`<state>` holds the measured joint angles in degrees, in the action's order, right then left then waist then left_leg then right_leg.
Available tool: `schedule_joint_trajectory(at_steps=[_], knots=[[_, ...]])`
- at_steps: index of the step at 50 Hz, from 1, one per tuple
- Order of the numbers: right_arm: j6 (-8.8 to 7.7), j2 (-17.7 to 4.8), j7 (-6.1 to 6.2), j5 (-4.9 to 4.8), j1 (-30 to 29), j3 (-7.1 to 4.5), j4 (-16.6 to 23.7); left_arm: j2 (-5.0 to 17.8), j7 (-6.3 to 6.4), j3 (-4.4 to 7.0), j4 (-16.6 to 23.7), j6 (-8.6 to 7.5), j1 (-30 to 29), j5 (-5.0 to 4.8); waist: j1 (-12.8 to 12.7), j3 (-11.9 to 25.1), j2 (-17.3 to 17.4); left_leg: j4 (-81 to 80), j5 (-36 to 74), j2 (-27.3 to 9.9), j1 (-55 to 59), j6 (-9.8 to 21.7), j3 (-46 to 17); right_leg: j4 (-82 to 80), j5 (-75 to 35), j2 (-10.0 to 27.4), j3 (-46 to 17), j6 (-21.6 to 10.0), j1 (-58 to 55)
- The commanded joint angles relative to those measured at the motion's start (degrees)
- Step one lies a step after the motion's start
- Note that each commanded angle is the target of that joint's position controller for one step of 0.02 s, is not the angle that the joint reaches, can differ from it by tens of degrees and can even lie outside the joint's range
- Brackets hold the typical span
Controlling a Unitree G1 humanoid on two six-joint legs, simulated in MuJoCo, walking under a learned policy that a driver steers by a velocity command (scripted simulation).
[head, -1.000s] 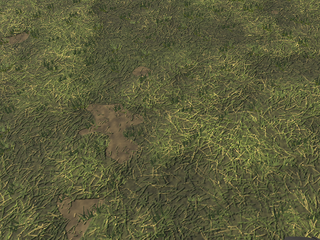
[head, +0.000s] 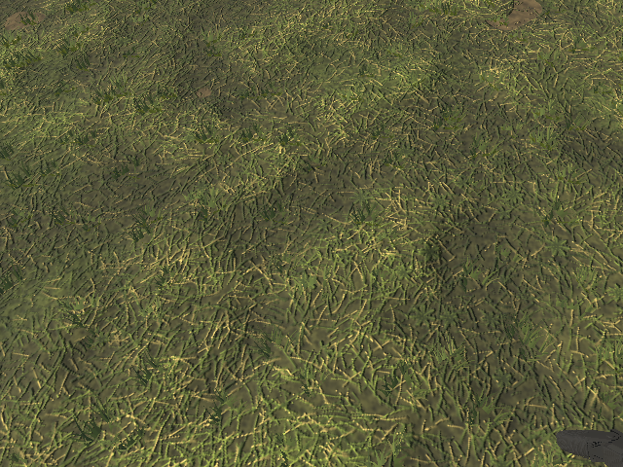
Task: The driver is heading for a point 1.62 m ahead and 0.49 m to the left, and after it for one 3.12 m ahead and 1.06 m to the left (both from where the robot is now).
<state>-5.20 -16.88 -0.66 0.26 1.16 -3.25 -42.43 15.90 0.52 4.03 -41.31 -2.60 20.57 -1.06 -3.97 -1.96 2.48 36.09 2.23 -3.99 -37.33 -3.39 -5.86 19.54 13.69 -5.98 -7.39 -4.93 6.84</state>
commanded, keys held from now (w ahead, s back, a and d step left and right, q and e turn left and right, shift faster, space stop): w+e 0.20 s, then w+q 0.80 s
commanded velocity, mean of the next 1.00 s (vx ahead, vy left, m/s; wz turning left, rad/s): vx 0.50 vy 0.00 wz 0.08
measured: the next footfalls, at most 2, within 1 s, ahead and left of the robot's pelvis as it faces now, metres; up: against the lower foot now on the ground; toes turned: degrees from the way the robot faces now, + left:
left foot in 0.14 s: +0.27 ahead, +0.14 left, +0.00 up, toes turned -10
right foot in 0.60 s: +0.47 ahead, -0.14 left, +0.00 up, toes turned -2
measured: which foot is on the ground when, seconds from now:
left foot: up 0.00-0.12, down 0.14-0.60, up 0.62-1.00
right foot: down 0.00-0.14, up 0.16-0.58, down 0.60-1.00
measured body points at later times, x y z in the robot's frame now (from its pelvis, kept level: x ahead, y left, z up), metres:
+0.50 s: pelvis +0.27 +0.02 +0.00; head +0.31 +0.02 +0.45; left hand +0.53 +0.22 -0.08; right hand +0.22 -0.25 -0.13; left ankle +0.23 +0.15 -0.75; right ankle +0.39 -0.15 -0.71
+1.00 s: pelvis +0.52 -0.02 -0.01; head +0.55 -0.01 +0.44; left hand +0.49 +0.28 -0.13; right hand +0.77 -0.22 -0.09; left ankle +0.67 +0.15 -0.70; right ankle +0.43 -0.14 -0.75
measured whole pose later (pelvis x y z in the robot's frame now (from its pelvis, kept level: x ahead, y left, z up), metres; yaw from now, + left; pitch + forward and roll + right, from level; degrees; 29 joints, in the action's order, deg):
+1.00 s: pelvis +0.52 -0.02 -0.01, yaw +10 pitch +1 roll -3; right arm -1.2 -16.8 -2.7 -1.2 5.9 -3.4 -38.7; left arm 16.7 0.3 4.7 -47.4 -4.7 19.5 -0.2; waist -5.1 -1.8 2.6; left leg 40.9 -0.7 -5.4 -38.1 0.7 -0.8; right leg 13.4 17.4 -0.3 12.2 0.5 -3.1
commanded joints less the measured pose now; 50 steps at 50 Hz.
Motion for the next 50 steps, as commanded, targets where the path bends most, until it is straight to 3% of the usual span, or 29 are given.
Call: schedule_joint_trajectory(at_steps=[1, 5, 6, 7, 8, 9, 10, 11, 12, 13, 14, 16, 19, 21, 26, 28, 29, 30, 31, 32, 33, 35, 36, 38, 41, 46, 50], knots=[[-1.42, -4.3, -0.76, -0.58, -7.1, -0.77, 5.7, 9.9, 0.59, 2.82, 2.3, -0.43, 1.4, -0.41, -0.4, 0.3, -7.4, -5.4, 3.3, 3.0, 5.9, 0.5, 1.5, -4.0, -8.3, 13.1, -11.1, -7.3, 3.5], [-2.43, -6.6, -1.23, -0.76, -3.9, -1.75, 5.5, 9.7, 1.07, 2.95, 1.9, 0.53, 1.1, -0.31, 1.7, 1.2, -9.9, -8.9, -5.2, 4.0, 11.3, 2.9, 1.3, 2.7, -11.2, 14.7, -16.6, -5.8, -1.0], [-2.7, -7.3, -0.97, -0.62, 0.5, -2.34, 4.3, 8.9, 1.03, 2.7, 2.2, 0.75, 0.2, -0.28, 4.1, 2.8, -10.3, -11.1, -5.3, 4.5, 17.3, 4.1, 2.5, 6.0, -14.2, 13.2, -16.4, -4.8, -0.5], [-3.02, -9.2, -0.6, 0.13, 6.9, -3.22, 3.2, 6.7, 0.79, 1.84, 2.8, 0.69, -0.4, 0.0, 7.3, 8.1, -9.1, -10.9, -5.1, 1.5, 28.7, 6.5, 0.8, 14.8, -16.0, 10.0, -13.9, -2.9, 2.3], [-2.86, -12.6, -0.08, 0.69, 16.2, -3.99, 2.4, 3.6, 0.72, 0.59, 4.1, 0.56, 0.4, 1.23, 10.3, 17.0, -1.6, -9.6, -8.0, -8.8, 44.6, 9.8, -9.9, 31.5, -4.1, 5.7, -8.4, -0.5, 10.8], [-2.04, -15.4, -0.59, 0.91, 19.3, -4.71, 0.3, 1.6, 0.68, -0.04, 5.6, 0.04, 8.8, -1.04, 5.6, 21.8, 19.7, -16.4, -22.3, -19.8, 59.2, 18.5, -37.8, 48.3, 21.5, -0.4, -3.4, 2.8, 31.3], [-1.77, -9.2, -0.78, -0.53, 17.0, -3.34, 1.7, 8.0, 0.89, 0.98, 3.5, 0.09, 7.4, -1.55, 7.0, 16.3, 11.1, -18.9, -33.3, -19.3, 55.6, 16.9, -38.2, 54.8, 18.7, 4.7, -4.9, 3.6, 37.3], [-1.45, -6.1, -0.64, -0.63, 15.4, -2.48, 1.6, 10.0, 0.78, 1.52, 3.8, 0.2, 1.2, -0.91, 8.6, 9.4, 5.4, -19.7, -31.2, -16.1, 48.2, 14.7, -29.0, 55.0, 13.1, 6.0, -3.4, 3.8, 37.8], [-1.1, -5.6, -0.79, 0.06, 13.5, -2.0, 1.4, 8.7, 0.85, 1.3, 4.2, 0.18, -1.9, -0.21, 7.6, 5.6, 1.1, -20.6, -24.2, -13.5, 41.1, 13.9, -22.8, 53.6, 9.5, 7.4, -1.8, 4.0, 35.6], [-0.86, -4.9, -0.89, 0.33, 12.4, -1.7, 0.7, 7.7, 0.65, 1.27, 5.2, -0.21, -4.6, 0.5, 6.8, 2.4, 0.6, -21.8, -18.1, -11.3, 35.7, 14.6, -18.8, 50.6, 7.5, 8.5, -1.4, 3.9, 34.7], [-0.93, -4.5, -0.82, 0.7, 11.9, -1.31, 0.4, 6.6, 0.26, 1.1, 5.5, -0.45, -4.6, 0.39, 5.2, 1.8, 2.1, -22.9, -14.1, -9.7, 32.4, 14.8, -15.9, 48.3, 6.4, 9.8, -0.7, 3.7, 32.0], [-1.08, -4.3, -0.83, -0.19, 12.1, -1.16, -0.2, 4.6, -0.13, 0.57, 5.6, -0.79, -4.2, 0.54, 3.9, 2.3, 3.6, -24.5, -8.1, -8.2, 30.5, 16.4, -12.9, 42.7, 6.3, 10.8, 1.9, 4.2, 30.2], [-0.72, -7.5, -0.33, -1.32, 13.2, -2.0, -0.8, 2.5, -0.43, -0.59, 7.5, -1.67, -10.0, 1.46, 5.0, 1.6, 2.4, -26.1, -2.6, -7.7, 29.0, 17.5, -9.6, 30.3, 1.7, 11.0, 4.1, 5.5, 29.2], [-0.18, -9.0, 0.05, -1.58, 14.4, -2.42, -1.3, 1.9, -0.91, -1.09, 8.1, -2.26, -13.9, 1.15, 6.1, 1.5, 2.1, -26.1, -1.6, -6.2, 27.1, 16.4, -6.8, 21.7, -5.1, 9.6, 5.0, 6.2, 25.2], [1.18, -9.6, 0.46, -2.32, 19.7, -2.54, -2.9, 4.3, -1.85, -0.46, 9.4, -3.28, -19.9, 0.12, 7.5, 1.4, 3.1, -22.9, -4.9, -7.2, 27.8, 14.2, -8.7, 10.9, -11.5, 6.8, 4.7, 6.3, 17.5], [1.65, -9.7, 0.77, -2.37, 19.3, -2.54, -2.9, 5.7, -1.78, 0.36, 8.7, -3.64, -17.1, 0.01, 4.8, 2.3, 3.5, -19.5, -6.7, -7.1, 27.0, 12.3, -9.7, 7.0, -11.3, 6.8, 4.8, 4.9, 10.5], [1.71, -8.6, 0.85, -2.03, 19.5, -2.17, -2.8, 7.1, -1.38, 1.21, 7.4, -3.64, -12.8, 0.29, 2.5, 4.3, 3.2, -15.2, -4.6, -5.2, 25.2, 10.9, -8.8, 5.8, -10.0, 6.6, 5.4, 3.7, 3.3], [1.49, -5.9, 0.74, -1.4, 18.6, -1.2, -2.0, 9.7, -0.75, 2.27, 6.4, -3.7, -5.8, 1.12, -1.2, 9.0, 1.1, -4.2, -6.5, -1.7, 20.3, 8.8, -6.3, 6.1, -8.7, 12.0, 1.0, 1.1, -7.7], [0.79, -1.0, 0.82, -0.75, 21.5, 0.3, -0.1, 14.6, -0.18, 3.47, 5.7, -3.1, 1.7, 2.22, -2.7, 17.5, -11.0, 15.3, -22.5, 4.8, 4.6, 5.0, 0.7, 5.6, -4.1, 25.3, -15.3, -4.5, -26.0], [0.3, -2.3, 1.02, -2.14, 23.6, 0.23, 0.9, 13.9, -0.63, 3.38, 4.2, -2.48, 4.2, 1.96, -2.0, 19.9, -20.4, 27.8, -36.8, 5.3, -5.4, 4.3, 0.3, -0.7, 8.4, 31.1, -32.4, -9.2, -27.0], [0.51, -7.0, 1.08, -2.88, 21.4, -1.17, 0.5, 9.9, -0.8, 2.21, 4.2, -2.56, 1.5, 1.28, -1.8, 12.5, -13.9, 33.5, -32.8, 2.2, -8.9, 4.4, -1.8, -2.6, 14.2, 28.9, -28.5, -8.0, -21.0], [1.35, -6.9, 0.95, -2.19, 17.3, -1.57, 1.0, 5.7, -1.07, 0.77, 4.2, -2.74, -4.9, 1.25, 0.7, 4.6, -9.4, 32.9, -24.5, -0.9, -7.4, 4.2, -0.3, -5.5, 6.1, 24.3, -15.5, -5.9, -9.6], [1.93, -6.2, 0.82, -1.85, 16.8, -1.79, 1.1, 4.3, -1.18, 0.42, 3.8, -2.96, -7.2, 1.53, 2.2, 2.5, -9.7, 31.1, -21.9, -2.2, -5.6, 3.9, -0.5, -7.1, 1.1, 22.7, -11.0, -5.5, -5.4], [3.01, -4.0, 0.43, -1.96, 16.5, -1.52, 1.6, 4.3, -1.13, 0.73, 3.0, -3.6, -9.2, 1.67, 3.8, 0.9, -9.6, 29.6, -18.4, -3.2, -2.6, 3.2, 0.0, -9.9, -5.9, 21.4, -4.5, -5.4, -0.6], [3.66, -2.9, 0.16, -1.57, 13.8, -1.31, 3.3, 5.9, -0.73, 1.53, 1.3, -4.24, -8.6, 1.76, 4.1, 0.1, -6.7, 24.6, -12.5, -3.5, -4.2, 2.2, -0.3, -11.5, -13.8, 21.5, 2.1, -6.2, -0.6], [3.18, -1.5, -1.6, -1.44, 5.2, -0.33, 6.2, 8.8, -0.04, 2.35, -0.9, -3.57, -6.5, 1.28, 1.3, -1.7, -5.1, 8.5, -0.4, -2.3, -1.2, 3.1, 3.7, -12.0, -17.0, 20.3, 11.8, -4.5, -2.0], [3.3, -2.2, -2.75, -1.57, -0.7, -0.3, 9.4, 10.9, 0.0, 3.09, -2.9, -2.41, -3.3, 0.09, -0.1, -3.5, -4.9, 2.0, -3.7, -1.3, -1.4, 5.5, 6.5, -9.7, -20.0, 22.3, 15.0, -3.1, -8.3]])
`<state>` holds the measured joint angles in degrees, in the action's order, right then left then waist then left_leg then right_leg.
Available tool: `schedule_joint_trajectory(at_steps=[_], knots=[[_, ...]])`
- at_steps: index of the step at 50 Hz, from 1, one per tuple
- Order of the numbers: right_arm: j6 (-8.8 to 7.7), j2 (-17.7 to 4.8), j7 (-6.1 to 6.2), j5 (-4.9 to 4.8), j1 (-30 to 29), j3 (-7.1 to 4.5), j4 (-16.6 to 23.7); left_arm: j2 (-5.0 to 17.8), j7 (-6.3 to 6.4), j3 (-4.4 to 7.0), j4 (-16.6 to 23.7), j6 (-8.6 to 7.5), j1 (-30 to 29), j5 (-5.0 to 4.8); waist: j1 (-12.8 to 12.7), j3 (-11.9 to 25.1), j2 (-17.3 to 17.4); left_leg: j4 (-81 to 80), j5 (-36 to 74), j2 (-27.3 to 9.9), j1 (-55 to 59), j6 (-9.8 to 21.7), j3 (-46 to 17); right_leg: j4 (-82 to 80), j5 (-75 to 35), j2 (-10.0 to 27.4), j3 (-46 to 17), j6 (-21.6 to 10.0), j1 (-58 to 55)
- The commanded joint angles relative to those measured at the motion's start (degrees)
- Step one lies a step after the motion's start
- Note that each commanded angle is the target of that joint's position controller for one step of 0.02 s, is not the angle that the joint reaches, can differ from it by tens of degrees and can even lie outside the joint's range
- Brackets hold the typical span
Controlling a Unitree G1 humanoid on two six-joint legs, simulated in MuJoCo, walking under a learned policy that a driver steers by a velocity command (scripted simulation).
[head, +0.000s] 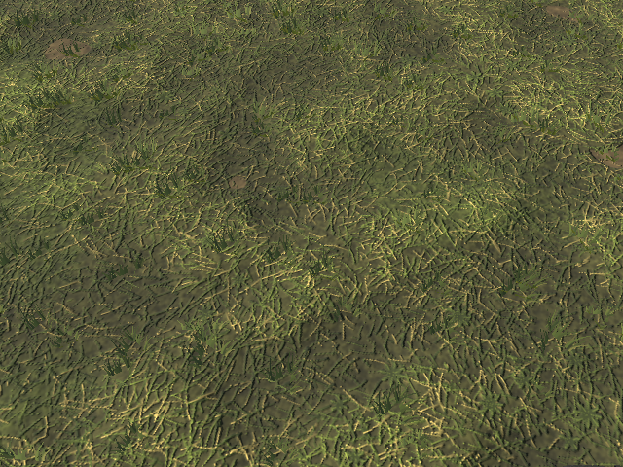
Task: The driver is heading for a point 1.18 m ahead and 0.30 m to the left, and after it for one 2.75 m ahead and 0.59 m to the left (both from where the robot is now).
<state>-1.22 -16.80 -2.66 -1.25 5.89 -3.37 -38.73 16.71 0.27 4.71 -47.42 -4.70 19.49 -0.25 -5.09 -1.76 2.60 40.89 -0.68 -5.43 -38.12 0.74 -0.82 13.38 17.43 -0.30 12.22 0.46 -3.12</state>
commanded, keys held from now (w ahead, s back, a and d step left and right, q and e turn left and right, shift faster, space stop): w+q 0.64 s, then w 0.36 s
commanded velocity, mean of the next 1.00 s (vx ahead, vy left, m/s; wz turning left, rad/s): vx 0.50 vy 0.00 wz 0.48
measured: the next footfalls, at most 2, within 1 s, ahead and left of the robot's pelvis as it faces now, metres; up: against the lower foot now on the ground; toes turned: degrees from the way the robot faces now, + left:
left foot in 0.10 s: +0.23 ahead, +0.12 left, +0.00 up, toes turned +7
right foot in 0.58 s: +0.54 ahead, -0.02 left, +0.00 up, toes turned +24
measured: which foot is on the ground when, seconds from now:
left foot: up 0.00-0.08, down 0.10-0.58, up 0.60-1.00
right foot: down 0.00-0.12, up 0.14-0.56, down 0.58-1.00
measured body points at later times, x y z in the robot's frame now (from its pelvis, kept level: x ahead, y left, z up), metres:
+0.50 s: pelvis +0.28 +0.05 +0.00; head +0.31 +0.07 +0.45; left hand +0.44 +0.34 -0.08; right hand +0.42 -0.22 -0.10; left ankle +0.19 +0.12 -0.74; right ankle +0.51 -0.06 -0.70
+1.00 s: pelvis +0.54 +0.12 +0.00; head +0.57 +0.13 +0.45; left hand +0.39 +0.36 -0.12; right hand +0.85 +0.03 -0.07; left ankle +0.61 +0.32 -0.70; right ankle +0.51 -0.04 -0.74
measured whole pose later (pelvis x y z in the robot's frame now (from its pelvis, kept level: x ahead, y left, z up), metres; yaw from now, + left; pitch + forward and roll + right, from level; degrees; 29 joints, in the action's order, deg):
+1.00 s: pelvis +0.54 +0.12 +0.00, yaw +29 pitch +2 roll -2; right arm -2.8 -15.3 -1.7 -1.0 4.5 -2.1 -36.2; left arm 16.5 -0.9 3.2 -49.9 -4.4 21.8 -1.2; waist -6.3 -1.7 2.3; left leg 35.6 -2.8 -4.4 -34.5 0.4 -1.8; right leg 13.6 16.0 -1.1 4.5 -0.4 -0.6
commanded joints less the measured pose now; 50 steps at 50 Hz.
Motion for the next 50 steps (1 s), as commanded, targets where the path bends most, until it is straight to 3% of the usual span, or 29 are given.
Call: schedule_joint_trajectory(at_steps=[1, 3, 4, 5, 6, 7, 8, 9, 10, 11, 12, 14, 18, 21, 23, 26, 28, 29, 30, 31, 32, 33, 34, 35, 37, 41, 45, 48, 50], knots=[[-0.63, -2.8, -0.98, 0.0, -5.8, -0.4, 6.3, 10.6, 0.28, 2.59, 2.8, 0.09, -2.0, -0.98, 1.3, -3.4, -5.3, -3.8, -3.3, 1.0, 0.2, 2.3, 2.5, -1.6, -28.5, 17.0, -3.7, -7.9, 0.0], [-0.3, -4.8, -1.04, 0.22, -2.9, -1.47, 6.7, 12.6, 0.58, 3.08, 2.8, 0.9, -2.3, -1.44, 4.0, 0.0, -7.4, -4.2, -9.5, 4.9, 7.3, 4.8, 6.1, 6.7, -48.4, 16.8, -1.7, -6.7, -2.0], [-0.11, -6.8, -0.82, 0.14, 3.2, -2.69, 5.4, 13.1, 0.74, 3.16, 2.9, 1.42, -2.7, -1.68, 7.8, 3.7, -7.5, -5.7, -10.3, 7.6, 15.7, 6.4, 7.6, 15.8, -55.7, 15.8, -0.3, -5.7, -0.9], [0.24, -10.2, -0.04, -0.06, 12.9, -4.64, 2.8, 12.0, 0.99, 2.61, 3.1, 1.54, -2.6, -1.61, 12.8, 8.8, -6.1, -8.6, -7.1, 9.6, 30.8, 8.6, 6.9, 28.7, -53.1, 13.6, 1.1, -3.7, 5.9], [0.91, -15.5, 1.34, -0.48, 19.5, -6.12, 1.4, 7.1, 0.92, 0.85, 4.3, 1.09, -0.2, 0.96, 13.1, 13.9, 4.9, -8.6, -3.5, -1.6, 48.1, 12.7, -10.4, 48.1, -19.1, 9.9, 1.1, -0.8, 22.7], [0.01, -18.9, 1.04, -0.52, 15.8, -5.89, 3.6, 2.7, 0.18, -1.01, 7.7, -0.7, 2.2, 1.12, 7.7, 22.3, 14.2, -19.3, -18.6, -13.5, 61.8, 24.4, -44.6, 65.5, 17.3, -2.0, -9.7, 1.9, 43.2], [-0.74, -13.4, 0.52, -0.17, 16.7, -4.44, 4.0, 8.7, -0.55, 0.21, 8.2, -2.45, -4.9, -1.05, 12.4, 21.5, 4.5, -24.3, -22.5, -13.4, 60.4, 21.5, -43.9, 67.5, 14.4, 1.0, -18.1, 0.7, 49.1], [-1.48, -11.2, 0.52, 0.17, 15.2, -3.74, 3.4, 9.1, -0.79, 0.21, 9.7, -3.27, -8.6, -2.34, 11.7, 13.5, 3.1, -24.6, -19.7, -11.5, 53.6, 19.2, -35.9, 64.8, 9.5, 3.0, -17.1, -0.6, 51.3], [-1.87, -9.9, 0.56, 0.22, 11.7, -3.25, 3.6, 8.1, -0.29, -0.04, 9.2, -3.51, -8.7, -1.33, 8.7, 8.4, -2.2, -24.6, -13.3, -9.0, 44.5, 17.4, -29.6, 59.6, 5.2, 5.5, -17.0, -0.6, 48.6], [-1.99, -8.0, 0.84, 0.51, 8.4, -2.69, 4.2, 8.5, 0.12, 0.34, 8.6, -3.22, -8.1, 0.18, 6.5, 6.4, -1.8, -25.0, -7.0, -7.0, 37.7, 16.4, -24.8, 54.7, 2.8, 7.1, -17.3, -0.2, 44.4], [-2.01, -7.4, 1.12, 1.2, 6.6, -2.36, 5.1, 8.6, 0.03, 0.54, 8.3, -2.54, -6.9, 0.56, 4.8, 5.4, -0.2, -26.2, -2.9, -5.6, 33.0, 16.2, -22.5, 53.0, 1.1, 7.8, -17.5, 0.2, 40.8], [-2.29, -7.6, 1.61, 1.12, 6.1, -2.47, 5.0, 7.3, 0.04, 0.38, 8.1, -1.4, -6.1, 1.09, 3.8, 4.7, -0.2, -27.7, 3.0, -4.5, 28.2, 16.8, -19.6, 49.0, -0.6, 7.4, -16.4, 1.8, 38.4], [-2.2, -9.3, 2.95, 0.48, 9.1, -3.0, 3.3, 4.4, -0.01, -0.8, 10.1, -0.86, -13.5, 1.35, 5.9, 2.1, 0.0, -28.0, 3.6, -0.9, 23.8, 14.6, -13.9, 33.6, -13.7, 5.2, -15.4, 4.0, 37.9], [-1.69, -9.7, 3.42, 0.09, 11.7, -3.18, 2.1, 3.5, -0.82, -1.41, 11.5, -1.4, -19.8, 0.64, 8.6, 1.2, 1.4, -27.1, -2.3, 0.5, 22.4, 12.3, -13.6, 22.2, -22.3, 2.1, -14.9, 4.0, 33.1], [-1.43, -9.9, 3.49, -0.23, 13.8, -3.3, 1.1, 4.5, -1.35, -1.18, 12.3, -1.81, -22.1, -0.02, 9.3, 1.0, 1.9, -25.4, -4.9, -0.7, 24.2, 11.9, -16.3, 18.8, -22.9, 1.3, -15.9, 3.5, 31.7], [-0.98, -9.3, 3.75, -0.28, 14.6, -3.27, 0.5, 6.7, -1.91, -0.26, 12.5, -2.45, -21.4, -0.25, 8.2, 1.3, 3.5, -20.5, -6.4, -2.7, 29.0, 10.7, -21.6, 15.2, -17.4, 0.9, -17.4, 1.7, 29.7], [-0.63, -8.4, 3.74, -0.12, 13.4, -3.1, 0.8, 7.8, -1.7, 0.64, 11.1, -2.91, -15.7, -0.27, 4.9, 2.8, 4.9, -15.7, -4.2, -1.6, 29.2, 9.0, -22.8, 12.6, -14.1, 0.5, -16.0, -0.6, 22.1], [-0.72, -5.9, 3.56, 0.18, 13.4, -2.22, 1.3, 9.6, -1.29, 1.51, 10.1, -3.21, -9.9, 0.42, 2.0, 7.3, 3.7, -7.5, -3.0, 1.5, 26.9, 7.1, -20.5, 12.3, -13.5, 3.3, -17.7, -2.9, 11.8], [-0.83, -2.4, 3.5, 1.32, 14.7, -0.89, 2.3, 12.8, -0.77, 2.28, 9.4, -3.14, -1.3, 1.06, -0.7, 15.8, -4.2, 9.2, -14.5, 5.8, 19.3, 4.7, -14.8, 13.0, -10.3, 13.6, -28.1, -6.1, -3.1], [-1.36, -1.1, 3.5, -0.99, 22.0, -0.35, 4.2, 16.2, -1.32, 3.13, 7.2, -2.31, 1.9, 1.45, 3.3, 20.3, -24.4, 26.1, -34.8, 11.4, -0.8, 1.6, -9.1, 5.8, 6.5, 24.4, -56.0, -14.7, -16.7], [-1.24, -7.4, 3.75, -1.41, 20.4, -1.5, 2.3, 10.1, -1.56, 1.81, 8.6, -2.12, -0.3, 0.23, 1.8, 14.8, -15.7, 32.7, -31.4, 6.8, -6.5, 0.7, -10.8, 3.1, 17.8, 23.7, -56.7, -13.3, -13.2], [-0.98, -9.6, 3.69, -0.79, 14.5, -2.18, 2.8, 7.2, -1.34, 0.97, 8.7, -1.79, -2.2, 0.1, 0.4, 8.3, -10.6, 33.4, -25.9, 5.3, -7.3, 0.4, -9.3, 2.7, 14.5, 21.0, -47.2, -11.0, -6.6], [-0.81, -8.5, 3.79, -0.11, 12.0, -2.03, 3.0, 6.4, -1.39, 0.44, 8.7, -1.52, -4.5, 0.75, 1.5, 5.2, -6.6, 32.1, -22.0, 3.7, -5.0, 0.1, -8.0, 2.1, 6.3, 18.4, -40.4, -10.2, -0.3], [-0.96, -7.5, 3.6, 0.4, 10.1, -2.04, 3.6, 5.2, -1.41, 0.08, 8.0, -1.36, -5.7, 0.98, 2.2, 2.4, -6.3, 29.3, -19.6, 2.5, -4.0, 0.0, -8.0, 1.0, 0.1, 16.3, -35.8, -10.5, 4.3], [-0.87, -5.2, 3.02, -0.21, 10.9, -1.72, 3.5, 4.3, -1.35, -0.29, 7.1, -1.76, -6.2, 1.12, 4.0, 1.7, -8.8, 25.4, -17.8, 1.1, 0.0, 0.0, -7.1, -1.4, -6.0, 13.8, -29.6, -10.7, 8.6], [-0.97, -2.6, 2.65, 0.66, 6.7, -0.64, 4.7, 6.9, -1.27, 0.41, 4.7, -2.16, -4.9, 0.06, 4.1, 0.5, -7.1, 14.7, -13.1, 0.0, -1.9, -0.9, -5.0, -4.7, -14.4, 14.4, -23.9, -13.3, 8.8], [-2.2, -1.3, 1.52, 0.62, -0.1, 0.4, 5.7, 8.7, -1.0, 0.62, 3.0, -1.25, -3.3, -0.57, 1.8, -0.4, -6.5, 0.6, -2.0, 0.1, 1.8, -1.0, -1.4, -5.3, -19.1, 12.2, -17.0, -11.8, 8.8], [-2.63, -1.6, 0.87, 0.15, -5.0, 0.5, 7.0, 9.8, -1.0, 0.74, 1.0, -0.48, 0.3, -1.1, 0.1, -1.2, -6.7, -5.5, 0.2, 1.5, 4.5, -0.7, 0.3, -4.6, -19.7, 13.2, -15.8, -11.2, 7.0], [-2.75, -2.5, 0.51, -0.05, -6.8, 0.26, 7.9, 10.4, -0.93, 0.88, -0.2, 0.17, 1.5, -1.47, 0.5, -1.9, -7.3, -8.1, -2.0, 2.1, 4.9, 0.6, 0.4, -3.4, -21.5, 14.9, -16.2, -10.5, 4.1]])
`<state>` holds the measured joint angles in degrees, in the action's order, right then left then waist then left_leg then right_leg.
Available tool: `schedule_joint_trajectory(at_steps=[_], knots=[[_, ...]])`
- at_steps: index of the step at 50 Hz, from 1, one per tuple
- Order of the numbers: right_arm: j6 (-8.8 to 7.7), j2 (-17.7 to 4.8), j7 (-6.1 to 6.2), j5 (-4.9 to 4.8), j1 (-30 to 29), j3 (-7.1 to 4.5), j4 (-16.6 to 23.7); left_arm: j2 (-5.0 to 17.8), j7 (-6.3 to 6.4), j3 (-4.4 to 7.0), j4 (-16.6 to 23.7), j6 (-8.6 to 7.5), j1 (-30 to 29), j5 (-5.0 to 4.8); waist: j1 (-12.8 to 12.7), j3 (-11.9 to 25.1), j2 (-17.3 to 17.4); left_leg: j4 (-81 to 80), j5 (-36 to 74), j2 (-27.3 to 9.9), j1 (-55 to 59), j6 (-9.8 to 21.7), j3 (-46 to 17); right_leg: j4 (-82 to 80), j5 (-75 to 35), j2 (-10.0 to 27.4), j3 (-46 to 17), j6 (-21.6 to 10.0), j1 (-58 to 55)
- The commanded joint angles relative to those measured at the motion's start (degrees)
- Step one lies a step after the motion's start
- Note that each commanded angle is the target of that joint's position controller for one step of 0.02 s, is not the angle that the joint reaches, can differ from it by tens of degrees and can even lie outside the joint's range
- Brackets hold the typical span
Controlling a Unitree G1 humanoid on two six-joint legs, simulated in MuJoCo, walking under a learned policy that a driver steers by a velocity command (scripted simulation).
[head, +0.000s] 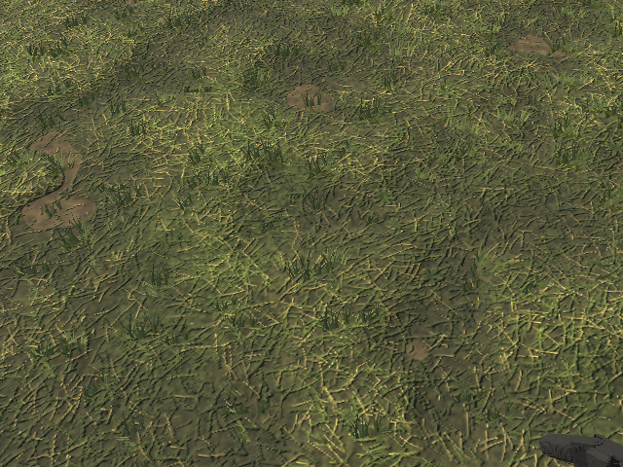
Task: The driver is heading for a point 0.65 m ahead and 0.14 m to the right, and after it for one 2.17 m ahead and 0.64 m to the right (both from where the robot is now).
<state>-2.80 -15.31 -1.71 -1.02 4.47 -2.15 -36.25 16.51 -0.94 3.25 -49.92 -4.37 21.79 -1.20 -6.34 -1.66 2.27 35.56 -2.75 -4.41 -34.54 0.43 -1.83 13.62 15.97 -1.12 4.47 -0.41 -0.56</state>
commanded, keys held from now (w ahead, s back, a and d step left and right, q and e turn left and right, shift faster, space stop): w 0.42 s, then w+e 0.58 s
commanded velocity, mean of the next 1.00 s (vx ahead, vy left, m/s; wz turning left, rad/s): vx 0.50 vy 0.00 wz -0.18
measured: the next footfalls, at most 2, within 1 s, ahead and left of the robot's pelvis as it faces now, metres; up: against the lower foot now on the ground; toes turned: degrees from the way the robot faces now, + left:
left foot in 0.10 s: +0.22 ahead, +0.13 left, +0.00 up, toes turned +1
right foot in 0.62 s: +0.52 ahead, -0.10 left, +0.00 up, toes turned -5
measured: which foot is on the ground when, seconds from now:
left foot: up 0.00-0.08, down 0.10-0.64, up 0.66-1.00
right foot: down 0.00-0.10, up 0.12-0.60, down 0.62-1.00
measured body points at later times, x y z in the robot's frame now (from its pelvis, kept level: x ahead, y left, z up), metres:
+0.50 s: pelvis +0.27 +0.04 +0.00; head +0.30 +0.04 +0.45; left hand +0.48 +0.27 -0.09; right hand +0.28 -0.25 -0.12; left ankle +0.18 +0.13 -0.74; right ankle +0.46 -0.12 -0.70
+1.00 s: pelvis +0.55 -0.02 +0.00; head +0.59 -0.04 +0.45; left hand +0.66 +0.25 -0.11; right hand +0.71 -0.32 -0.08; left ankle +0.78 +0.10 -0.69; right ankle +0.48 -0.10 -0.74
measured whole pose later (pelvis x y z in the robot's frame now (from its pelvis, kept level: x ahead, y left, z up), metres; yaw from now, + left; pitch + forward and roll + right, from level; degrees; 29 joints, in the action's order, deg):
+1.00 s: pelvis +0.55 -0.02 +0.00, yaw -15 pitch +2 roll +0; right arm -5.6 -16.6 -0.3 0.2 2.8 -2.4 -39.8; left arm 16.5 0.4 3.6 -44.5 -2.6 19.8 -1.3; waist -4.8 -1.9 1.7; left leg 33.0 2.2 -3.2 -35.6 -3.6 -6.5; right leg 19.3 14.0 -6.7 -8.5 -4.5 6.6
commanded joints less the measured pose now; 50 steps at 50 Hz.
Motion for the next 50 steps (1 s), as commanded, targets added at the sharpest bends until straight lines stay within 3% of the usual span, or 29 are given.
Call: schedule_joint_trajectory(at_steps=[1, 2, 3, 4, 5, 6, 7, 8, 9, 10, 11, 13, 15, 17, 21, 27, 29, 31, 32, 33, 34, 35, 36, 37, 38, 41, 43, 46, 50], knots=[[-1.23, -4.5, -0.59, -0.24, -5.4, -1.16, 5.6, 11.0, 0.38, 2.46, 1.9, 0.17, -0.7, -0.67, 2.4, -1.9, -7.3, -4.0, -1.6, 1.5, 2.4, 1.8, 1.7, -2.4, -22.3, 16.4, -8.4, -9.2, 0.1], [-1.28, -5.4, -0.62, -0.06, -3.7, -1.58, 5.3, 11.6, 0.55, 2.58, 1.7, 0.51, -1.1, -0.77, 3.9, -0.9, -7.7, -5.3, -3.0, 2.4, 5.7, 2.8, 2.4, 0.1, -27.9, 16.5, -7.8, -8.5, -0.8], [-1.29, -6.7, -0.47, 0.3, 0.9, -2.38, 3.9, 11.8, 0.76, 2.57, 1.6, 0.8, -2.1, -0.96, 7.1, 1.9, -7.5, -7.6, -2.3, 4.0, 13.2, 4.1, 4.0, 5.7, -36.6, 15.3, -5.8, -7.4, -0.3], [-1.11, -9.2, -0.03, 0.55, 9.1, -3.81, 1.2, 10.6, 0.95, 2.04, 1.5, 0.94, -1.8, -0.71, 10.9, 7.2, -6.5, -8.2, -1.3, 5.1, 25.5, 5.6, 4.6, 15.6, -40.7, 12.6, -3.3, -5.8, 3.1], [-0.7, -13.3, 0.78, 1.01, 19.5, -5.13, -0.7, 7.7, 1.12, 0.66, 3.1, 0.7, -2.0, 0.88, 14.9, 15.2, -0.5, -6.2, 0.1, -4.9, 42.6, 9.1, -6.5, 32.9, -26.0, 9.8, -1.1, -3.4, 14.8], [-0.52, -18.1, 0.8, 1.15, 20.8, -5.66, -1.3, 0.9, 0.68, -1.49, 4.5, -0.43, 4.3, 1.25, 10.6, 21.8, 14.7, -12.7, -11.2, -17.7, 57.9, 18.3, -33.9, 52.3, 13.8, -0.6, -2.8, -0.1, 36.1], [-0.64, -12.4, 0.65, 0.56, 21.0, -4.33, -1.2, 7.1, 0.32, -0.08, 3.7, -1.43, 0.7, 0.01, 13.2, 20.8, 8.7, -17.2, -19.0, -17.2, 56.1, 17.9, -38.3, 59.0, 17.4, 1.6, -10.0, -0.5, 42.6], [-0.99, -10.6, 0.58, 0.54, 17.2, -3.48, -1.1, 9.4, 0.04, 0.68, 5.6, -2.03, -4.3, -1.26, 12.4, 12.3, 6.7, -18.3, -16.6, -15.1, 49.4, 15.7, -30.2, 59.4, 12.5, 4.3, -9.2, -1.3, 46.2], [-1.17, -9.2, 0.48, 0.7, 13.8, -3.03, -1.0, 8.7, 0.27, 0.54, 5.9, -2.18, -6.8, -0.91, 10.8, 8.2, 3.1, -19.3, -10.8, -12.6, 42.2, 14.4, -23.8, 56.9, 7.3, 6.6, -8.0, -1.2, 44.6], [-1.33, -7.7, 0.26, 1.02, 11.1, -2.61, -0.9, 8.2, 0.4, 0.69, 5.9, -2.01, -7.6, 0.13, 9.1, 5.2, 2.1, -20.9, -5.2, -10.6, 36.1, 13.8, -19.4, 53.6, 3.9, 8.0, -7.8, -0.7, 42.4], [-1.61, -6.6, 0.18, 1.51, 9.6, -2.29, -0.8, 7.6, 0.3, 0.74, 5.5, -1.47, -6.4, 0.39, 7.1, 4.5, 2.9, -22.5, -1.5, -9.2, 31.9, 13.4, -16.6, 51.9, 1.5, 9.1, -8.4, -0.4, 38.8], [-2.33, -6.6, 0.18, 1.16, 8.9, -2.45, -1.6, 5.4, 0.3, 0.36, 4.9, -0.3, -5.0, 0.45, 5.5, 4.0, 2.7, -25.4, 2.1, -8.5, 27.7, 14.1, -13.2, 49.1, -0.3, 9.4, -7.9, 0.6, 35.8], [-2.9, -7.8, 0.45, 0.95, 9.6, -2.82, -2.9, 4.5, 0.53, 0.13, 5.7, 0.49, -7.7, 0.92, 5.3, 2.0, 1.7, -27.4, 4.4, -8.2, 25.7, 14.5, -10.1, 44.6, -4.1, 9.6, -7.7, 1.7, 37.6], [-2.86, -8.6, 0.9, 0.94, 11.0, -3.01, -4.1, 4.0, 0.47, -0.12, 6.9, 0.55, -11.7, 1.23, 6.3, 0.5, 0.8, -28.3, 5.0, -7.5, 25.9, 13.9, -7.5, 37.7, -10.6, 9.5, -7.6, 2.3, 39.2], [-2.41, -10.1, 1.54, 0.53, 14.3, -3.23, -6.5, 2.7, -0.49, -0.84, 8.6, -0.26, -19.7, 0.83, 9.2, -1.4, 0.6, -28.8, 3.6, -5.8, 26.3, 11.6, -2.9, 23.9, -21.7, 7.1, -5.7, 1.9, 36.1], [-1.25, -11.0, 2.02, 0.44, 17.8, -3.76, -10.4, 3.8, -2.46, -0.89, 11.6, -0.38, -25.5, -0.05, 10.5, -2.7, 0.6, -24.9, 7.3, -10.6, 38.5, 9.5, 0.4, 17.7, -16.5, 5.2, -5.8, -2.1, 38.5], [-0.6, -11.8, 2.43, 0.5, 16.6, -4.03, -10.5, 5.1, -2.8, -0.26, 11.6, -0.33, -22.8, 0.21, 8.5, -0.3, 1.9, -19.4, 21.7, -10.7, 41.2, 7.9, 2.4, 17.3, -11.3, 2.8, -3.6, -4.1, 33.8], [0.37, -11.4, 3.23, 0.9, 15.5, -3.73, -9.7, 9.1, -2.3, 2.24, 8.2, -0.07, -9.9, 0.44, 2.2, 8.1, 1.4, -1.8, 36.6, -7.0, 37.7, 4.7, 7.1, 15.7, -12.0, -1.6, -0.7, -6.8, 14.8], [0.25, -9.9, 3.88, 2.21, 16.6, -2.78, -7.8, 13.6, -1.57, 3.75, 6.7, 0.35, -0.6, 0.37, -0.6, 15.0, -5.3, 16.2, 20.7, -4.3, 24.2, 2.3, 8.9, 16.9, -15.1, 7.5, -14.6, -10.6, -2.6], [-1.23, -2.5, 2.61, 2.86, 22.9, -0.47, -6.7, 17.0, -1.86, 4.32, 6.4, 0.31, 0.6, -0.3, 4.2, 20.5, -18.9, 34.3, -25.9, 7.8, -0.6, -1.5, 4.4, 9.7, -1.2, 19.3, -45.3, -21.3, -20.9], [-3.09, -7.9, 1.83, 1.05, 18.0, -1.43, -6.9, 11.5, -1.78, 2.94, 6.9, 0.31, 1.2, -0.67, 0.6, 20.8, -12.5, 39.7, -29.2, 5.8, -7.3, -0.5, -4.5, 4.4, 6.6, 19.2, -49.0, -20.0, -22.2], [-4.35, -10.1, 1.31, -0.76, 12.3, -2.0, -4.9, 10.1, -1.44, 2.52, 7.6, 0.15, -1.8, -0.11, 0.4, 12.8, -10.2, 39.3, -24.2, 3.5, -10.9, 0.5, -4.3, 3.2, 3.6, 17.6, -41.4, -17.8, -15.7], [-5.07, -9.5, 1.57, -0.42, 9.4, -1.76, -4.3, 9.7, -1.2, 2.43, 8.4, 0.05, -4.8, 0.3, 1.8, 8.7, -4.5, 36.1, -19.8, 1.2, -9.5, 0.9, -3.7, 2.7, -2.0, 15.5, -35.9, -16.6, -8.2], [-5.22, -9.6, 1.93, 0.87, 8.2, -2.08, -4.1, 8.3, -1.02, 2.06, 9.2, 0.1, -7.4, 0.6, 3.6, 5.5, -2.4, 31.5, -17.2, -0.3, -6.8, 0.4, -3.4, 1.7, -8.5, 13.8, -31.7, -16.1, -1.1], [-4.82, -9.5, 2.04, 1.48, 8.8, -2.32, -3.9, 7.3, -0.77, 1.66, 9.9, 0.06, -8.8, 1.3, 5.5, 5.1, -3.8, 29.2, -15.6, -1.3, -3.0, 0.0, -3.9, 0.6, -13.2, 12.5, -29.4, -16.0, 3.4], [-3.22, -7.4, 2.2, 1.96, 9.3, -2.11, -3.4, 7.7, -0.04, 1.91, 10.4, 0.06, -8.9, 0.82, 7.2, 3.6, -5.2, 22.4, -13.9, -1.3, -0.4, -2.4, -2.6, -1.9, -18.2, 10.7, -25.1, -16.8, 10.4], [-2.79, -6.3, 2.39, 2.06, 5.3, -1.7, -2.0, 9.3, 0.75, 2.48, 10.1, 0.09, -7.4, 0.53, 6.2, 1.8, -5.0, 15.0, -7.4, -0.5, -1.0, -3.8, -1.9, -2.7, -18.9, 9.3, -22.4, -15.9, 13.2], [-3.21, -4.6, 1.95, 1.84, -1.3, -1.06, -0.4, 9.8, 1.52, 2.77, 9.5, 0.66, -4.9, 0.08, 3.7, 0.9, -5.8, 2.0, 4.7, 2.0, 3.8, -4.4, -1.5, -1.8, -15.4, 5.8, -19.2, -12.8, 16.3], [-3.95, -5.8, 1.05, 0.7, -6.7, -1.32, 1.3, 9.6, 1.9, 2.9, 8.2, 1.55, -0.9, -0.49, 1.9, 0.9, -6.6, -5.7, 7.7, 4.2, 7.6, -4.0, -2.6, 1.6, -10.9, 7.2, -23.3, -11.4, 13.4]])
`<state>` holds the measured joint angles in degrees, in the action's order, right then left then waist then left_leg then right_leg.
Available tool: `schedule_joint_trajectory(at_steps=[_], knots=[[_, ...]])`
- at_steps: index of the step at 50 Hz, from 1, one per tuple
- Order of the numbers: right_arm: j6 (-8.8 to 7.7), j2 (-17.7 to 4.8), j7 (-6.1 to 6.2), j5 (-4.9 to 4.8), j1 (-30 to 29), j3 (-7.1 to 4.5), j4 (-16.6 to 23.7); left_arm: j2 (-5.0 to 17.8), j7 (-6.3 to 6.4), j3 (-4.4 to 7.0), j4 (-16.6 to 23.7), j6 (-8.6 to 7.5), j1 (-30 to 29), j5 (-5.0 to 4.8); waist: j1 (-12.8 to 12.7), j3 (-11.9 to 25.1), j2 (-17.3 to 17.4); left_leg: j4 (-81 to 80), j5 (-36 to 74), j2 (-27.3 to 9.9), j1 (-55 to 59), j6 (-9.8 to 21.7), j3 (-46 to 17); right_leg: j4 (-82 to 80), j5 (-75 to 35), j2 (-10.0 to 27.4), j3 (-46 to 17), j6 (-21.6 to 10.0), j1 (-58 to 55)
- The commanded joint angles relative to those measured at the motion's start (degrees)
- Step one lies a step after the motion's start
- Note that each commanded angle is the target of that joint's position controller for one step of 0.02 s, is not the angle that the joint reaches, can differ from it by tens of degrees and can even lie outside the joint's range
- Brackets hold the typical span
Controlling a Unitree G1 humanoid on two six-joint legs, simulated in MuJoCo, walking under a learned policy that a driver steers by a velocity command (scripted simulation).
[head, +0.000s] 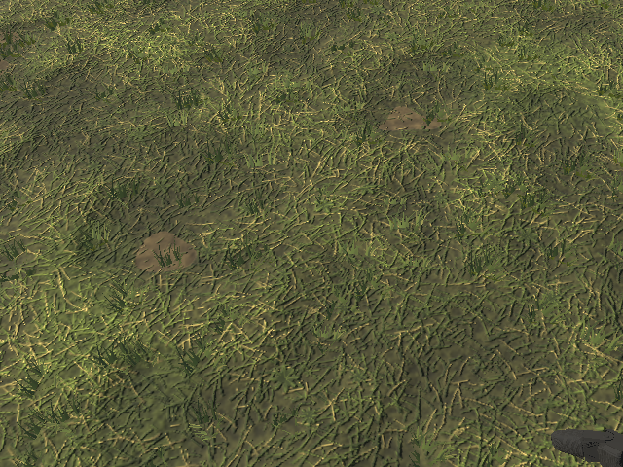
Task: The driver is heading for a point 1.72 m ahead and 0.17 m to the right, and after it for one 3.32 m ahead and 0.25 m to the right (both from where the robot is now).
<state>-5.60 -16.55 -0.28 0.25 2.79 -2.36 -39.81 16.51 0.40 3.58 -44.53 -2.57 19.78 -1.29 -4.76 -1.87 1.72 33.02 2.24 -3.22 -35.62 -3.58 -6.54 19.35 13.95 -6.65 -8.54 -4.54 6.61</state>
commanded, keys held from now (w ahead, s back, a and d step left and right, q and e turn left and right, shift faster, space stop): w+e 0.42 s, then w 0.22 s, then no key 0.36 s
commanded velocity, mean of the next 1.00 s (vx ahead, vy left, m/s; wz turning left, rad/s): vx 0.41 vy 0.00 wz -0.37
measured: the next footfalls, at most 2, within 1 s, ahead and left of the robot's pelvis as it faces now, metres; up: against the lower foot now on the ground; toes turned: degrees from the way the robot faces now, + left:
left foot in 0.12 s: +0.25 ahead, +0.14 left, +0.00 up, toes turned -9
right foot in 0.62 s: +0.46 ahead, -0.19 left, +0.00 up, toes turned -22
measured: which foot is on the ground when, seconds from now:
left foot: up 0.00-0.10, down 0.12-0.64, up 0.66-1.00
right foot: down 0.00-0.12, up 0.14-0.60, down 0.62-1.00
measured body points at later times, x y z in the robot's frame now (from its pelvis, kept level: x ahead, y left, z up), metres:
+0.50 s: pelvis +0.27 +0.02 +0.00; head +0.30 +0.01 +0.44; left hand +0.54 +0.19 -0.09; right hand +0.20 -0.27 -0.13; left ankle +0.21 +0.15 -0.74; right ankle +0.38 -0.18 -0.69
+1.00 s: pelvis +0.48 -0.10 +0.00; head +0.50 -0.11 +0.45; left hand +0.67 +0.12 -0.12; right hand +0.52 -0.40 -0.12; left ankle +0.64 -0.01 -0.72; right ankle +0.42 -0.17 -0.75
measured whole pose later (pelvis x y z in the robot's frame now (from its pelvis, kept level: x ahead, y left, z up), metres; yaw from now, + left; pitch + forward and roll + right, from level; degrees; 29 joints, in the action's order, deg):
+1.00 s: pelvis +0.48 -0.10 +0.00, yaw -22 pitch +1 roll -2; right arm -2.3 -16.1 0.0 0.3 6.5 -1.8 -47.6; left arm 15.0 -0.3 2.7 -45.5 -2.2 13.0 0.6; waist -2.1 -2.2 3.0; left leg 36.9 -5.1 -4.5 -29.9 -2.5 -2.1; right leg 19.3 12.0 -4.7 1.8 -3.5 8.2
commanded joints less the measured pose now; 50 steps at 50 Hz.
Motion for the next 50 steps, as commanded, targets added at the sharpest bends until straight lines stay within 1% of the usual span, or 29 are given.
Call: schedule_joint_trajectory(at_steps=[1, 3, 4, 5, 6, 7, 8, 9, 10, 11, 13, 16, 22, 24, 27, 29, 30, 31, 32, 33, 34, 35, 36, 37, 38, 41, 44, 47, 50], knots=[[-1.36, -5.3, -0.57, -0.65, -5.1, -1.39, 5.0, 9.4, 0.68, 2.56, 2.8, -0.02, 1.5, -0.4, 0.7, 1.3, -6.4, -4.7, 1.1, 3.1, 9.0, 0.5, 1.4, -2.3, -8.2, 13.4, -12.1, -6.9, 4.0], [-1.85, -6.7, -0.77, -0.79, -3.6, -1.99, 4.7, 9.5, 0.87, 2.77, 3.0, 0.35, 1.2, -0.12, 2.1, 1.6, -7.8, -6.1, -3.9, 3.1, 11.3, 2.0, 1.0, 1.3, -9.2, 14.6, -15.3, -6.0, 1.2], [-2.1, -7.3, -0.66, -0.79, -0.4, -2.41, 3.9, 9.1, 0.84, 2.7, 3.2, 0.56, 0.4, -0.03, 4.0, 2.5, -8.5, -7.7, -5.0, 3.2, 15.5, 3.2, 1.8, 3.8, -10.6, 14.1, -15.7, -5.2, 1.3], [-2.33, -8.8, -0.28, -0.33, 4.9, -3.23, 2.6, 7.3, 0.68, 2.1, 3.7, 0.54, 0.0, 0.21, 6.7, 5.8, -8.0, -9.2, -5.4, 1.9, 24.3, 5.1, 1.8, 9.6, -12.7, 11.4, -14.1, -3.6, 2.9], [-2.43, -11.7, 0.24, 0.58, 13.1, -4.08, 1.9, 4.0, 0.4, 0.83, 4.8, 0.32, 0.0, 1.0, 10.3, 13.5, -2.9, -7.7, -8.7, -7.0, 38.6, 8.8, -6.1, 24.4, -6.6, 8.0, -9.7, -1.6, 9.2], [-1.43, -16.0, 0.14, 0.95, 18.2, -5.27, -0.1, 0.5, 0.35, -0.3, 6.5, -0.24, 7.7, -0.5, 7.4, 20.9, 15.5, -11.9, -21.2, -19.5, 56.8, 17.8, -31.0, 42.4, 17.6, 0.0, -1.5, 2.2, 29.0], [-1.07, -11.2, -0.26, -0.37, 17.6, -4.3, 0.2, 6.1, 0.53, 0.52, 5.5, -0.36, 7.5, -1.03, 8.2, 17.8, 12.8, -15.1, -33.3, -20.9, 55.1, 17.6, -37.8, 50.7, 19.4, 4.8, -2.2, 2.9, 36.7], [-0.82, -7.7, -0.09, -0.44, 15.2, -3.36, 0.8, 9.5, 0.54, 1.56, 5.9, -0.1, 1.8, -0.81, 9.7, 10.4, 6.9, -16.1, -32.2, -18.3, 48.5, 15.1, -29.4, 53.1, 14.2, 6.7, -1.6, 3.4, 38.6], [-0.52, -6.7, -0.03, 0.07, 12.4, -2.89, 1.0, 9.3, 0.65, 1.7, 6.5, 0.21, -1.2, -0.29, 8.9, 6.2, 3.1, -16.8, -24.6, -15.9, 42.0, 13.6, -21.9, 52.7, 10.0, 8.6, 0.3, 3.9, 37.2], [-0.32, -5.4, -0.02, 0.26, 10.6, -2.48, 0.5, 8.6, 0.48, 1.85, 7.2, 0.25, -3.2, 0.25, 8.0, 3.0, 2.7, -18.1, -18.1, -13.7, 37.0, 13.3, -16.5, 50.3, 7.1, 10.1, 0.5, 4.2, 36.4], [-0.54, -4.5, 0.09, 0.58, 9.4, -2.17, -0.2, 6.4, -0.14, 1.81, 7.8, 0.8, -2.8, -0.35, 6.2, 1.6, 5.2, -21.0, -12.5, -11.2, 31.5, 12.7, -9.1, 47.6, 4.4, 12.2, 1.6, 4.4, 32.5], [-1.12, -6.0, 0.05, 0.01, 9.7, -2.84, -1.7, 4.0, -0.46, 1.3, 9.5, 1.55, -5.0, -0.18, 5.9, 0.4, 3.9, -24.0, -6.7, -11.7, 29.8, 14.4, -3.0, 43.3, 1.3, 13.4, 2.7, 5.2, 33.9], [-0.4, -8.7, 0.32, -0.23, 11.2, -3.47, -4.0, 2.2, -2.05, 0.32, 11.9, 0.7, -13.0, 0.07, 8.3, -0.9, 1.3, -24.7, 2.1, -10.1, 31.6, 13.3, 8.9, 25.8, -14.1, 12.7, 5.9, 4.8, 31.8], [0.02, -9.4, 0.18, -0.75, 13.8, -3.54, -5.5, 1.3, -2.58, -0.16, 13.1, 0.37, -16.7, 0.09, 9.5, -2.0, 0.7, -24.8, 2.4, -10.6, 32.8, 13.1, 10.3, 20.8, -14.8, 11.6, 7.5, 3.9, 30.1], [0.96, -10.9, -0.11, -1.81, 16.3, -3.9, -7.5, 2.2, -3.2, -0.05, 14.9, 0.14, -20.0, 0.05, 9.3, -3.4, 1.1, -23.1, 6.7, -12.9, 37.9, 12.8, 10.7, 15.9, -9.9, 10.1, 8.8, 1.8, 29.6], [1.61, -12.5, 0.1, -2.32, 16.2, -4.21, -8.2, 4.1, -3.31, 0.79, 15.0, 0.13, -18.1, 0.55, 6.7, -1.2, 3.0, -17.3, 23.1, -13.5, 40.5, 11.8, 11.9, 13.7, -4.9, 7.4, 11.0, -0.3, 23.8], [1.98, -13.0, 0.32, -2.44, 15.6, -4.2, -8.5, 5.9, -3.15, 1.85, 13.7, 0.23, -12.7, 0.81, 2.9, 2.5, 3.4, -9.9, 31.9, -12.6, 39.9, 10.7, 13.7, 11.5, -5.4, 5.4, 12.4, -1.7, 15.2], [2.15, -12.0, 0.64, -2.21, 15.7, -3.6, -8.6, 8.6, -2.59, 3.43, 11.0, 0.44, -3.9, 0.73, -1.6, 7.6, 2.6, 0.7, 32.9, -10.4, 34.7, 8.9, 16.0, 9.3, -9.2, 3.8, 12.8, -3.3, 1.2], [1.76, -8.8, 0.79, -0.33, 16.0, -2.15, -7.1, 13.3, -1.48, 4.87, 9.0, 1.04, 5.9, 0.79, -5.0, 15.0, -4.0, 18.8, 12.3, -7.6, 20.0, 6.6, 16.8, 12.0, -13.1, 13.7, -0.4, -6.6, -17.8], [0.58, -2.3, -0.07, 0.45, 22.6, 0.09, -5.7, 17.4, -1.34, 4.67, 9.4, 0.78, 3.5, 1.08, 1.8, 22.5, -16.9, 37.5, -36.2, 3.3, 0.5, 3.1, 11.3, 5.2, -10.1, 28.3, -30.2, -16.7, -30.6], [-0.32, -8.6, -0.54, -1.48, 17.8, -1.4, -6.9, 11.9, -1.63, 3.27, 10.3, 0.34, 3.4, 1.33, -2.0, 23.8, -9.1, 43.1, -37.5, 1.9, -2.6, 3.2, 2.2, 2.1, -14.9, 29.0, -30.9, -16.3, -28.2], [-0.58, -9.7, -0.63, -2.86, 12.8, -1.82, -5.0, 10.0, -1.79, 2.4, 9.8, -0.18, -0.1, 1.69, -1.3, 14.9, -8.3, 43.4, -33.9, -0.2, -5.3, 3.3, 3.2, 2.5, -28.0, 26.8, -19.6, -14.3, -21.0], [-0.58, -8.7, -0.14, -2.13, 11.6, -1.56, -5.2, 8.3, -1.93, 1.9, 9.4, -0.57, -3.2, 1.32, 0.9, 10.6, -4.7, 39.6, -30.1, -2.4, -4.0, 3.2, 3.8, 2.8, -36.8, 23.6, -11.7, -12.2, -13.7], [-0.24, -8.3, 0.23, -1.03, 11.4, -1.73, -5.6, 6.7, -2.0, 1.52, 9.3, -0.72, -6.2, 1.26, 2.9, 7.8, -4.1, 36.0, -27.7, -3.6, -1.8, 2.7, 4.1, 1.5, -39.3, 21.4, -7.4, -10.9, -7.6], [0.56, -8.0, 0.29, -0.91, 13.0, -1.79, -6.2, 5.8, -1.96, 1.18, 9.4, -0.85, -8.0, 1.64, 4.9, 7.2, -4.8, 34.3, -25.9, -4.3, 2.5, 2.3, 3.8, -0.5, -40.7, 20.3, -4.7, -10.3, -2.5], [2.67, -4.7, 0.77, -0.33, 15.6, -1.22, -7.4, 5.9, -1.64, 1.2, 7.8, -1.71, -10.4, 1.97, 7.8, 6.8, -4.9, 26.8, -20.9, -3.4, 8.6, 0.3, 4.6, -3.9, -45.8, 19.0, 0.8, -11.0, 4.9], [2.96, -3.2, 0.91, 0.34, 11.7, -0.46, -6.6, 6.5, -0.77, 1.27, 5.9, -1.38, -11.2, 2.01, 7.1, 6.3, -6.5, 14.2, -11.6, -2.6, 11.2, 0.0, 5.3, -4.0, -44.8, 16.3, 6.0, -9.1, 6.6], [2.88, -3.9, 0.44, -0.04, 7.3, -0.46, -5.9, 7.1, -0.4, 1.22, 3.3, -0.65, -8.8, 2.05, 4.8, 6.8, -6.3, 6.3, -4.4, -1.2, 13.3, 0.5, 5.2, -3.7, -40.2, 16.6, 5.9, -8.2, 4.2], [2.94, -5.2, 0.14, 0.2, 5.1, -0.89, -5.3, 6.8, -0.48, 0.92, 1.1, 0.0, -8.6, 1.68, 4.6, 5.7, -6.5, 1.4, -6.5, -0.5, 14.6, 2.0, 4.6, -1.1, -34.1, 17.9, 3.6, -7.4, 2.6]])
Velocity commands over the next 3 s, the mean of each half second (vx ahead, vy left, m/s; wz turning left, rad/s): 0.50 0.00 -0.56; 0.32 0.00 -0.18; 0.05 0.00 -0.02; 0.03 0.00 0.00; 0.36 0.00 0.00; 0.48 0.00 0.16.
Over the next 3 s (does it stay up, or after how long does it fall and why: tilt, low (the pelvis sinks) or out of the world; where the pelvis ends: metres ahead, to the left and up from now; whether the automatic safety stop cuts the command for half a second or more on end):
stays up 0.94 -0.30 0.00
